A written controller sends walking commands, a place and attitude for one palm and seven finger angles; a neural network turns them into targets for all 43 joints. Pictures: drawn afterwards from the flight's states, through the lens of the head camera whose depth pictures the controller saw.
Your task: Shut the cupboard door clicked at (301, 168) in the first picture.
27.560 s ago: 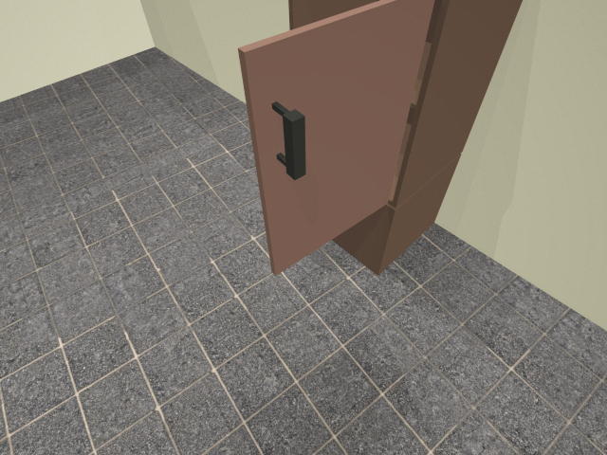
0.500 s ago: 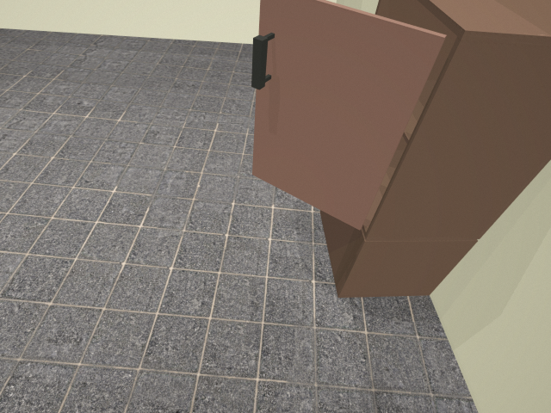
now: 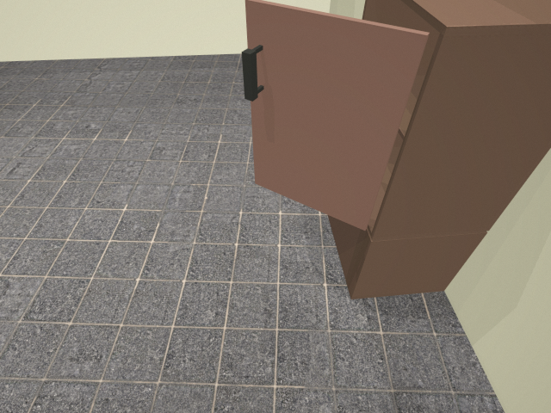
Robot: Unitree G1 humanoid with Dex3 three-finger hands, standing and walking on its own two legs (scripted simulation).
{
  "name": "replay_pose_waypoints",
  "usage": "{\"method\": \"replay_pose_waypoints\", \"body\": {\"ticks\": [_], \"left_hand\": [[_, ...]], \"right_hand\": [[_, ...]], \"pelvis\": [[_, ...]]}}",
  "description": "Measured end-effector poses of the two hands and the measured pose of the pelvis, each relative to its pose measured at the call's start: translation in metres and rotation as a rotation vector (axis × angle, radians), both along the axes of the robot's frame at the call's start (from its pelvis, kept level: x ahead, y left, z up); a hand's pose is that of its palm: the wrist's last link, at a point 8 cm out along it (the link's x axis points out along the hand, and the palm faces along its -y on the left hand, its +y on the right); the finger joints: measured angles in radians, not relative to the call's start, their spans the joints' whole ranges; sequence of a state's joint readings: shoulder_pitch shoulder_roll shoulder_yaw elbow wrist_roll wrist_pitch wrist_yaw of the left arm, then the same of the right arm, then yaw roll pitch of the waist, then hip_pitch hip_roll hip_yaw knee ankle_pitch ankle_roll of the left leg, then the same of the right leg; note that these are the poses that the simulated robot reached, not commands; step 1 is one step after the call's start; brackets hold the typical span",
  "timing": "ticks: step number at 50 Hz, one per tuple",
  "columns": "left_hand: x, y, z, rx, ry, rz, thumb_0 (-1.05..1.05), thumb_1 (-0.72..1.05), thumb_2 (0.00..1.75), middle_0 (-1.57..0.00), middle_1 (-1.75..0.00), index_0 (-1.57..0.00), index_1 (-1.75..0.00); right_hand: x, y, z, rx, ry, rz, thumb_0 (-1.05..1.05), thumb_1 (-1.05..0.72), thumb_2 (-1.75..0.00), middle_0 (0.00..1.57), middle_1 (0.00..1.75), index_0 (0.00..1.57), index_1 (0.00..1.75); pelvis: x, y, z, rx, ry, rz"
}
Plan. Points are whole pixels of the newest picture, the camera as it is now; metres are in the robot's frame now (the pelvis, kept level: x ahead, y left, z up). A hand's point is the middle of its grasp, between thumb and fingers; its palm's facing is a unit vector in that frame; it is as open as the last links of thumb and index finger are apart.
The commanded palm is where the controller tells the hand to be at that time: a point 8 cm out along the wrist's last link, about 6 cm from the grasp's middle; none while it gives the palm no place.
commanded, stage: let the arm hang, fingers relaxed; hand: left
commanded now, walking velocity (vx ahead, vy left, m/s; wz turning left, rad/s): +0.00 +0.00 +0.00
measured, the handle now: (255, 72) +0.89 +0.10 +0.09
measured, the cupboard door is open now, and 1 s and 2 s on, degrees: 53 53 53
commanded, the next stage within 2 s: look to check the result in 0.28 s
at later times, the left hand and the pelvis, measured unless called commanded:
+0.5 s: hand out of the picture -0.04 +0.16 -0.18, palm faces +0.02 -0.99 -0.16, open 7.4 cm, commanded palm none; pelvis +0.01 +0.00 +0.00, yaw -1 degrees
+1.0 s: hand out of the picture +0.02 +0.18 -0.18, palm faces -0.02 -0.98 -0.20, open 7.4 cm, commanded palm none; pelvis +0.03 +0.01 +0.00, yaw -1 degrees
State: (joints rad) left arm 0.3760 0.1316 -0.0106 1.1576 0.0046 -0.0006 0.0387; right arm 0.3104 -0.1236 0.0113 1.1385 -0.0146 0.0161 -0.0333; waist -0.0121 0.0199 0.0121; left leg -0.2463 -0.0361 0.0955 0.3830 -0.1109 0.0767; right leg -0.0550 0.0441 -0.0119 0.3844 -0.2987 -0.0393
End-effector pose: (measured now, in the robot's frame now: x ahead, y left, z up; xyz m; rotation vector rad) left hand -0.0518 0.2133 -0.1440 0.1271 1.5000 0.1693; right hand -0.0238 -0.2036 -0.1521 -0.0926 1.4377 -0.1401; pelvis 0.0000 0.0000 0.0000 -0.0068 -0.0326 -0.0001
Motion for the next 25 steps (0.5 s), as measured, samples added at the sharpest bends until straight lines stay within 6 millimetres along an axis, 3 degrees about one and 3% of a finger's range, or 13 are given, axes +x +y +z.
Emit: {"method": "replay_pose_waypoints", "body": {"ticks": [12,25], "left_hand": [[0.017,-0.025,-0.009,-0.076,-0.027,-0.001,0.00,0.91,0.90,-0.20,-0.29,-0.20,-0.30],[0.010,-0.006,-0.003,-0.031,0.027,-0.005,0.00,0.91,0.90,-0.20,-0.29,-0.20,-0.30]], "right_hand": [[-0.004,-0.006,0.007,-0.040,0.017,-0.018,0.00,-0.91,-0.90,0.20,0.30,0.20,0.30],[0.004,-0.006,0.007,-0.040,0.025,-0.023,0.00,-0.91,-0.90,0.20,0.30,0.20,0.30]], "pelvis": [[0.005,0.001,0.000,0.005,0.010,-0.004],[0.013,0.003,0.001,0.005,0.016,-0.012]]}}
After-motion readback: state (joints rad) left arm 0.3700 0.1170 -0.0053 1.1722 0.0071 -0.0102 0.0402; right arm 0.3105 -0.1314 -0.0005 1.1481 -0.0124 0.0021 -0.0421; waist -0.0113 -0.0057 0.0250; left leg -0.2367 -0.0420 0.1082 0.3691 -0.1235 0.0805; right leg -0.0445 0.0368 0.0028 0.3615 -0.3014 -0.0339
